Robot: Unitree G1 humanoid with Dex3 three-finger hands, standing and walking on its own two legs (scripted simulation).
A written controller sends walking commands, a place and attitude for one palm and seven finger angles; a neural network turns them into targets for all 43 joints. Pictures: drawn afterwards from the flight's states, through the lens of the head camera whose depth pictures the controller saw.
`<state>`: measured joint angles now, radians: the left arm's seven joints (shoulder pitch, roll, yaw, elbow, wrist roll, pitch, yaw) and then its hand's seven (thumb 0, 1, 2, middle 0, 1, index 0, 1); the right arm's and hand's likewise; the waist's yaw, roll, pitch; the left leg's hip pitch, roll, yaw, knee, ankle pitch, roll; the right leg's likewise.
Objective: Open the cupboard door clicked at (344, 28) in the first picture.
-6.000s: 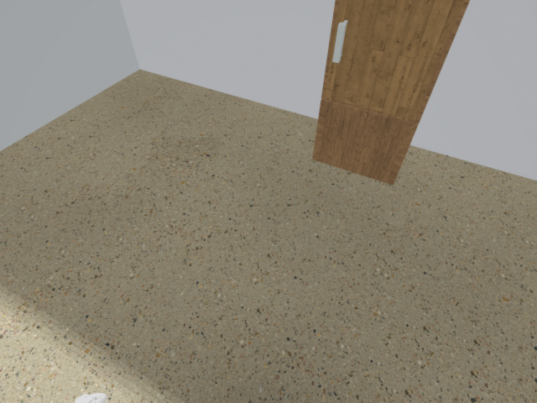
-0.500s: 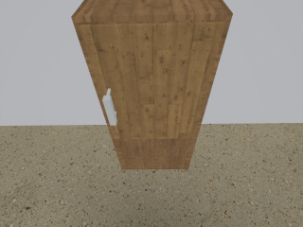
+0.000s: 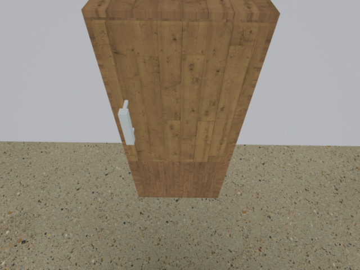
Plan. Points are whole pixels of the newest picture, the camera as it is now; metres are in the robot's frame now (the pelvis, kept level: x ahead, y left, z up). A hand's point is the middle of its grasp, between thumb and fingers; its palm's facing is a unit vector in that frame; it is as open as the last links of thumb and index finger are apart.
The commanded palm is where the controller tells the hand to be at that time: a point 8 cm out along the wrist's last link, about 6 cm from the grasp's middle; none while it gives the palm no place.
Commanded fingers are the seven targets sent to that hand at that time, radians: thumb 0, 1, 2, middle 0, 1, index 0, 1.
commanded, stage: look again from close up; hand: left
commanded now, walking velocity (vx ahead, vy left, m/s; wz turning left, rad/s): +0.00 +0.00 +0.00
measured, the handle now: (128, 122) +0.57 +0.20 -0.06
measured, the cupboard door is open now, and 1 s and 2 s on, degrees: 0 0 0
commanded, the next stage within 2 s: raise the hand with hooked fingers in 0.44 s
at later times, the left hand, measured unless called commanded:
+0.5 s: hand out of the picture +0.03 +0.23 -0.17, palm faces +0.00 -0.97 -0.23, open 7.4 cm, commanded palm none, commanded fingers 0.00 0.90 0.90 -0.20 -0.30 -0.20 -0.30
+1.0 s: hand (84, 261) +0.16 +0.23 -0.08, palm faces +0.10 -1.00 -0.02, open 8.8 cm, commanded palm +0.15 +0.28 -0.06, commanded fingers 0.00 0.34 0.66 -0.24 -0.66 -0.24 -0.66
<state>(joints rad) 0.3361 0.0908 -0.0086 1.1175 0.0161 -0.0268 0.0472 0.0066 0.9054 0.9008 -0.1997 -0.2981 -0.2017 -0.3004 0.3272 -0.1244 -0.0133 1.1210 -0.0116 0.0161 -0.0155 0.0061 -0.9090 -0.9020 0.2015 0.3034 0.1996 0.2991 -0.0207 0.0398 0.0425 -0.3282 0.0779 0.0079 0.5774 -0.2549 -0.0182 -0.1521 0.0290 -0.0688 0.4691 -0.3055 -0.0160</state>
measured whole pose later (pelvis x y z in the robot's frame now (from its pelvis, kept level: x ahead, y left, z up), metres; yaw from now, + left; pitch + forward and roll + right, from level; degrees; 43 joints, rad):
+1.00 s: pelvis -0.03 -0.01 -0.11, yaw +0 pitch +15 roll -2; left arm 0.37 0.24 0.29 0.19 -0.34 -0.50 -0.40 0.01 0.56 0.76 -0.23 -0.52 -0.23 -0.52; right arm 0.14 -0.26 -0.07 0.53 0.03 -0.24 -0.06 0.01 -0.91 -0.90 0.20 0.30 0.20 0.30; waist 0.04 -0.01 -0.15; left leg -1.05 0.07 -0.04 1.26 -0.47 -0.03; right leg -0.89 0.00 -0.09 1.27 -0.63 -0.03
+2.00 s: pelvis -0.03 +0.03 -0.09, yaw +0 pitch +17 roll -5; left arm 0.09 0.38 0.39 0.29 -0.34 -0.36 -0.44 -0.01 -0.48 0.31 -0.30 -1.19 -0.30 -1.19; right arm 0.24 -0.24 0.03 0.54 0.03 -0.19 -0.07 0.01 -0.90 -0.90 0.21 0.30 0.21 0.30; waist 0.00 0.02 -0.15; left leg -1.05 0.05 -0.03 1.19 -0.44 0.03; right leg -0.87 -0.01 -0.08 1.14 -0.57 0.02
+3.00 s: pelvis -0.02 +0.02 -0.10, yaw -1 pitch +19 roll -4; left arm -0.16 0.40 0.40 0.51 -0.31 -0.35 -0.46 -0.01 -0.50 0.30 -0.30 -1.20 -0.30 -1.20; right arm 0.24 -0.27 0.02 0.58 0.03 -0.16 -0.08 0.01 -0.90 -0.90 0.21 0.30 0.21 0.30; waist -0.02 0.02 -0.15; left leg -1.08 0.06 -0.03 1.21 -0.46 0.00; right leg -0.92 0.01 -0.08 1.18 -0.59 0.00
